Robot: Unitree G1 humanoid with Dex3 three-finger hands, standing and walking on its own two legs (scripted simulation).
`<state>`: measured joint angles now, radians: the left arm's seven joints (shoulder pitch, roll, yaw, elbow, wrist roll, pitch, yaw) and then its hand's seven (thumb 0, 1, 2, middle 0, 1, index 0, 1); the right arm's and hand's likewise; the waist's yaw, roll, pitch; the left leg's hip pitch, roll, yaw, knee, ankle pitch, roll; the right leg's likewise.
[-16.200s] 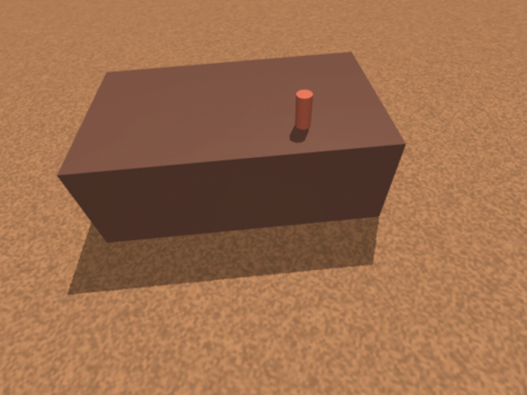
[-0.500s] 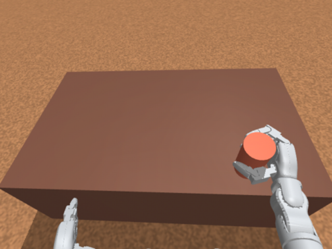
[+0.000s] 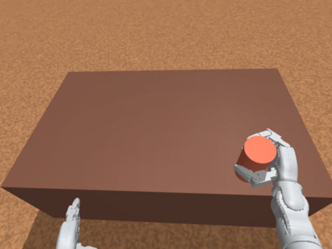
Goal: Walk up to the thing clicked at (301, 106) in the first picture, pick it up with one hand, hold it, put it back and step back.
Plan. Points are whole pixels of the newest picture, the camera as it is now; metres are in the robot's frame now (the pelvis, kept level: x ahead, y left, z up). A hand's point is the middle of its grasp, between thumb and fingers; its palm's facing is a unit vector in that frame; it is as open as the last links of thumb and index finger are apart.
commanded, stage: hold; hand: right
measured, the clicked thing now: (252, 161) +0.32 -0.17 +0.03
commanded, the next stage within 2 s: crouch in 1.58 s
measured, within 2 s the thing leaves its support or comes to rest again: neither
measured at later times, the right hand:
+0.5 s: hand (253, 155) +0.33 -0.17 +0.04, palm faces +0.13 +0.99 +0.00, open 9.3 cm
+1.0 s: hand (253, 153) +0.33 -0.17 +0.04, palm faces +0.13 +0.99 -0.01, open 9.3 cm
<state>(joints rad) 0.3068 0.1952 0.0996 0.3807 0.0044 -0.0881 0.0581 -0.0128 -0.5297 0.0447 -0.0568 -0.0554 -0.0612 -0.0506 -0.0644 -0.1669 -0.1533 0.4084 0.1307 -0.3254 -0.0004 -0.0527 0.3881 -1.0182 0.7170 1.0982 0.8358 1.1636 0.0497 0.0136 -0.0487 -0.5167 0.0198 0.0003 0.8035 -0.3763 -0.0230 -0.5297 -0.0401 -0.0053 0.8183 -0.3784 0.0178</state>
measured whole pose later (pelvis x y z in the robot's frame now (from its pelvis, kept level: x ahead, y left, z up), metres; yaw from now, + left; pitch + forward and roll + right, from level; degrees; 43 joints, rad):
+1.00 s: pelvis +0.00 +0.00 +0.00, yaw +0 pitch +6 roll +0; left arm 0.31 0.20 0.10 0.37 0.00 -0.08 0.06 -0.01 -0.53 0.04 -0.06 -0.05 -0.06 -0.05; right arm -0.11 -0.17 -0.16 0.45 0.13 -0.33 0.00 -0.05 0.39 -1.03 0.71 1.11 0.83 1.17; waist 0.05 0.01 -0.05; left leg -0.53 0.02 0.00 0.80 -0.38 -0.03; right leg -0.54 -0.04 -0.01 0.82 -0.38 0.02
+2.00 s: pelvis -0.01 +0.00 -0.01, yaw +0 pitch +9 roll +0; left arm 0.30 0.19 0.09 0.34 0.02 -0.10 0.05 -0.01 -0.52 0.04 -0.06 -0.05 -0.06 -0.05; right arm -0.23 -0.19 -0.22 0.62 0.12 -0.40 0.00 -0.05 0.40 -1.03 0.72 1.10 0.84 1.17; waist 0.08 0.03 -0.06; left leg -0.64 0.02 0.00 0.88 -0.40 -0.02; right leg -0.65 -0.04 0.00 0.89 -0.39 0.02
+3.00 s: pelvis -0.01 -0.01 -0.10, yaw +2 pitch +26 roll +4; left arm 0.38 0.26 0.07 -0.12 0.11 -0.02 -0.04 -0.01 -0.50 0.04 -0.06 -0.06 -0.07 -0.04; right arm -0.68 -0.46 -0.50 1.13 -0.01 -0.56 0.01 -0.05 0.40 -1.04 0.73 1.09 0.84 1.16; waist 0.29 0.03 -0.15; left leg -1.20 -0.02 0.04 1.28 -0.53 -0.02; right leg -1.25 -0.08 0.06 1.36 -0.57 0.02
